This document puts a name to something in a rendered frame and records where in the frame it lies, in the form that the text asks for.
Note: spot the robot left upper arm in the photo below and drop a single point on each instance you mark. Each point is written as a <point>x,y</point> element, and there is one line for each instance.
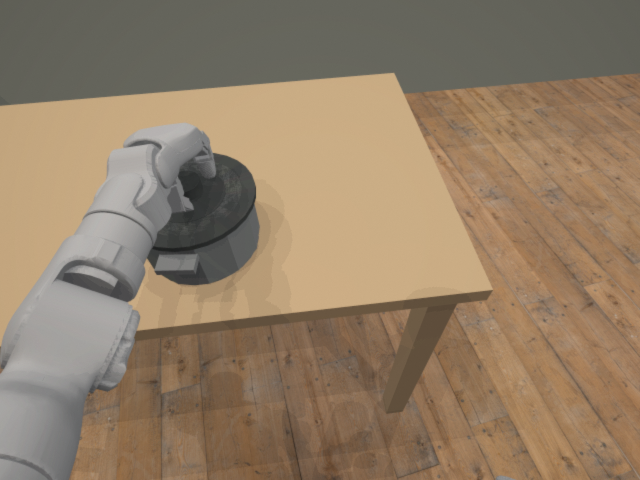
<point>76,341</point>

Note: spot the knob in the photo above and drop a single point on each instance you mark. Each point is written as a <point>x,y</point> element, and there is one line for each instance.
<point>191,183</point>

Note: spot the pot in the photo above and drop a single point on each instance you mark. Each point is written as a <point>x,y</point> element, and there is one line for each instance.
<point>211,263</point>

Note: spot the robot left forearm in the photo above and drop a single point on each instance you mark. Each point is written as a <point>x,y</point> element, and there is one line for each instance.
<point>107,252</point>

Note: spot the robot left hand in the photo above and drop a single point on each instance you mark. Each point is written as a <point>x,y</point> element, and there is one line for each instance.
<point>188,142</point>

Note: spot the lid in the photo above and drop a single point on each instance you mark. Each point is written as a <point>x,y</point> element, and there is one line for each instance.
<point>224,204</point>

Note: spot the table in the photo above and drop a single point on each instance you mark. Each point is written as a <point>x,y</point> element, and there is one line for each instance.
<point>354,215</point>

